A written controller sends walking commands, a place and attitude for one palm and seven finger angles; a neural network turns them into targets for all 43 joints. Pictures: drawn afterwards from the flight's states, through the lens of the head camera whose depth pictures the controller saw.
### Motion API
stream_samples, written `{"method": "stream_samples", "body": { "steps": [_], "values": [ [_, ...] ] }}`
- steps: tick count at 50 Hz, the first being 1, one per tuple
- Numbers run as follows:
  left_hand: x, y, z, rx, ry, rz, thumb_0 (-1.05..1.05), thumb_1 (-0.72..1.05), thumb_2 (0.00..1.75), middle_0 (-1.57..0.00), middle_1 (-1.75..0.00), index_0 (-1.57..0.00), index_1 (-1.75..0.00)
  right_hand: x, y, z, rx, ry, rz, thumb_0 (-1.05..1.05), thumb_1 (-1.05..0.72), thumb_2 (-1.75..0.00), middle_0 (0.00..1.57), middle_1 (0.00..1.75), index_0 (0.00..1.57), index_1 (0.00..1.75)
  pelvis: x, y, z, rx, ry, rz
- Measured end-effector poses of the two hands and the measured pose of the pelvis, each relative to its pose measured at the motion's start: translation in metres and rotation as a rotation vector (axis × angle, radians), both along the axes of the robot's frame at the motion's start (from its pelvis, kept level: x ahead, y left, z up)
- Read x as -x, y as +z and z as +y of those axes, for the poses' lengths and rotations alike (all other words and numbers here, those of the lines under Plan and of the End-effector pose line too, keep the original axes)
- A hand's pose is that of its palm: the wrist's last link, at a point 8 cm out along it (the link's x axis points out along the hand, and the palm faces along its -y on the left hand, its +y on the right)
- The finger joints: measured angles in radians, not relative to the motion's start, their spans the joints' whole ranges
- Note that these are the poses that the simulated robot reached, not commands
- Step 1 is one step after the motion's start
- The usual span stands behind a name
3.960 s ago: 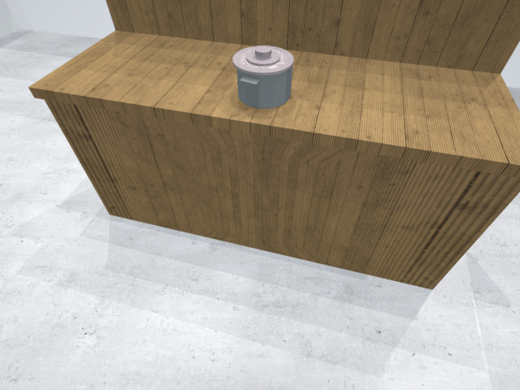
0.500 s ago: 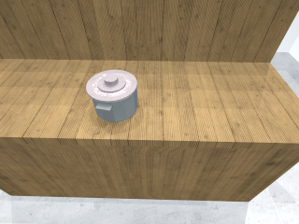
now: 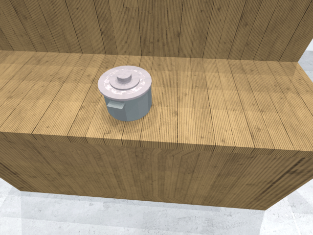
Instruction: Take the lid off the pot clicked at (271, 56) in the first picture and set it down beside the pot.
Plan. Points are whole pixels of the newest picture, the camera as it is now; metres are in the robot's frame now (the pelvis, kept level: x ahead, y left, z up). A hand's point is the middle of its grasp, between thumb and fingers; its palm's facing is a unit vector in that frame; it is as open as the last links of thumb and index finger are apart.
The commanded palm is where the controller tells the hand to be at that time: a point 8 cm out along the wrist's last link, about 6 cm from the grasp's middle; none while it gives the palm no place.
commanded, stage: look again from close up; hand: left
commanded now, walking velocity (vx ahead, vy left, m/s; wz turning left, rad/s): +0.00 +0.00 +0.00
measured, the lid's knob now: (124, 75) +0.57 +0.14 +0.09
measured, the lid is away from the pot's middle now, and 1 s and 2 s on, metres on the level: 0.00 0.00 0.00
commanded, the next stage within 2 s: shuffle to correct the standing spot in 1.22 s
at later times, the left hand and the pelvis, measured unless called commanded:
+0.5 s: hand out of the picture +0.04 +0.23 -0.17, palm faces +0.00 -0.98 -0.22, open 7.4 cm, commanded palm none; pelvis +0.00 +0.04 +0.00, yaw -1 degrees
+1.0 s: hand out of the picture -0.03 +0.22 -0.17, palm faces +0.00 -0.98 -0.20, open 7.4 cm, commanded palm none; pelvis -0.02 +0.04 +0.00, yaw -1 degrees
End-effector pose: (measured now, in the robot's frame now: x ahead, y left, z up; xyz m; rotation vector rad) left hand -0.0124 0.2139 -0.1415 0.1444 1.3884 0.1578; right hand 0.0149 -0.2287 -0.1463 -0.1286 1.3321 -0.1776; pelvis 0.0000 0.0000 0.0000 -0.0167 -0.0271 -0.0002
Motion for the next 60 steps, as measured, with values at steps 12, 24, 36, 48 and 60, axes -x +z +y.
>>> {"method": "stream_samples", "body": {
  "steps": [12,24,36,48,60],
  "values": [
    [-0.049,0.001,0.043,-0.036,-0.033,-0.11,0.01,0.91,0.9,-0.2,-0.29,-0.2,-0.3,-0.024,0.002,0.025,0.011,0.018,-0.059,0.01,-0.93,-0.9,0.2,0.3,0.2,0.3,-0.003,-0.003,0.027,-0.004,-0.009,0.006],
    [-0.048,0.001,0.061,-0.031,-0.048,-0.111,0.01,0.91,0.9,-0.2,-0.29,-0.2,-0.3,-0.026,0.008,0.039,0.016,0.031,-0.07,0.0,-0.92,-0.9,0.2,0.3,0.2,0.3,0.003,-0.001,0.042,-0.007,-0.012,0.006],
    [-0.003,0.0,0.062,-0.022,-0.03,-0.014,0.01,0.91,0.9,-0.2,-0.29,-0.2,-0.3,-0.013,0.009,0.041,0.014,0.029,-0.048,0.0,-0.92,-0.9,0.2,0.3,0.2,0.3,0.011,0.001,0.044,-0.009,-0.016,-0.001],
    [0.022,-0.001,0.053,-0.008,-0.023,0.031,0.01,0.91,0.9,-0.2,-0.29,-0.2,-0.3,0.01,0.007,0.039,0.007,0.01,-0.009,0.0,-0.92,-0.9,0.2,0.3,0.2,0.3,0.018,0.001,0.041,-0.009,-0.02,-0.004],
    [0.016,-0.001,0.045,0.0,-0.032,0.011,0.01,0.91,0.9,-0.2,-0.29,-0.2,-0.3,0.035,0.004,0.042,-0.012,-0.017,0.035,0.01,-0.92,-0.9,0.2,0.3,0.2,0.3,0.021,0.001,0.037,-0.011,-0.024,-0.002]
  ]
}}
